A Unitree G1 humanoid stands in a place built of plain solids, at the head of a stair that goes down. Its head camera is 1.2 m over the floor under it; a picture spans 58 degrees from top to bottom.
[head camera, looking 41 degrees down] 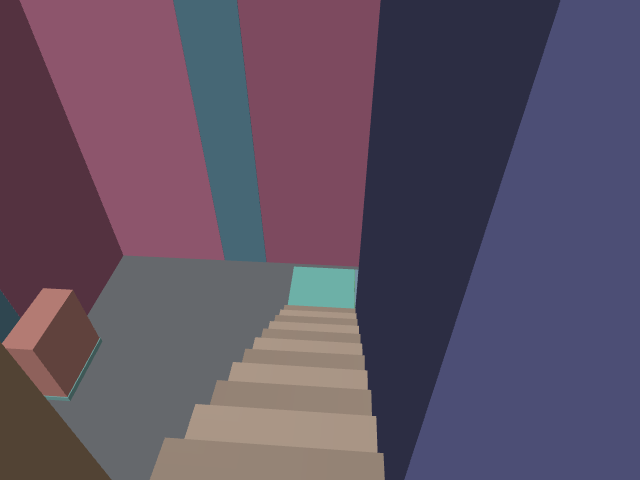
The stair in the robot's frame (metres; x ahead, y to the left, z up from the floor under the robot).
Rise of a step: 0.19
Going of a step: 0.22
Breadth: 0.80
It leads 4 degrees to the right of straight ahead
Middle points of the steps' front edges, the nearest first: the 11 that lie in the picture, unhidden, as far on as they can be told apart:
0.60 0.10 -0.19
0.82 0.09 -0.38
1.04 0.07 -0.57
1.25 0.06 -0.75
1.47 0.04 -0.94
1.69 0.03 -1.13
1.90 0.01 -1.32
2.12 0.00 -1.51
2.33 -0.02 -1.70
2.55 -0.03 -1.88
2.76 -0.05 -2.07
